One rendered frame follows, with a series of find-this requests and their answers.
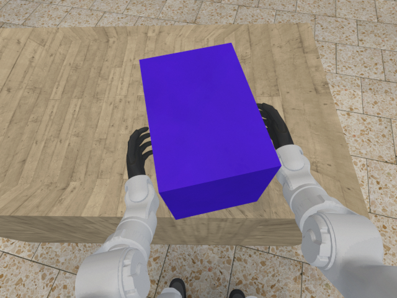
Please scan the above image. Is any left robot forearm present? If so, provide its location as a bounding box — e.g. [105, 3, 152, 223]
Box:
[75, 175, 159, 298]

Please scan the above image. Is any robot right upper arm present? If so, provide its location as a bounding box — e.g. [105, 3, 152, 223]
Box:
[301, 212, 397, 298]

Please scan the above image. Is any robot left upper arm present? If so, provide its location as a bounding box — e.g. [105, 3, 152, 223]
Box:
[76, 247, 150, 298]

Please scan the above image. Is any right robot hand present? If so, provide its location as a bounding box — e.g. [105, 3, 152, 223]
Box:
[257, 103, 294, 149]

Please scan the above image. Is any right robot forearm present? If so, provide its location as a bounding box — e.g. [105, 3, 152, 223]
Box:
[276, 145, 383, 248]

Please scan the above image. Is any left robot hand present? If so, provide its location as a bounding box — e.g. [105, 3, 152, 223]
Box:
[127, 127, 153, 179]

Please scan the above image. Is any left robot shin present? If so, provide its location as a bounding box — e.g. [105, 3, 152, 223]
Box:
[161, 287, 181, 296]

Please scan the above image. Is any robot left foot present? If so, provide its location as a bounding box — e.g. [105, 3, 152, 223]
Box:
[169, 278, 186, 298]

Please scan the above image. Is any carton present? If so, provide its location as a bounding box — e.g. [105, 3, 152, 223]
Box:
[139, 43, 282, 220]

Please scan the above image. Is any pedestal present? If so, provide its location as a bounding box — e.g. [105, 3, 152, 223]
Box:
[0, 23, 370, 246]

